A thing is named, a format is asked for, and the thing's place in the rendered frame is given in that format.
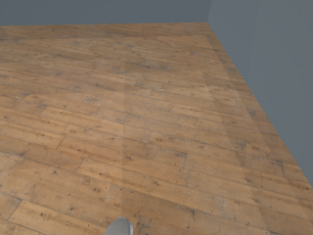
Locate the robot left thigh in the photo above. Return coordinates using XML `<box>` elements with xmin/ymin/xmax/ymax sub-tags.
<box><xmin>104</xmin><ymin>219</ymin><xmax>134</xmax><ymax>235</ymax></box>

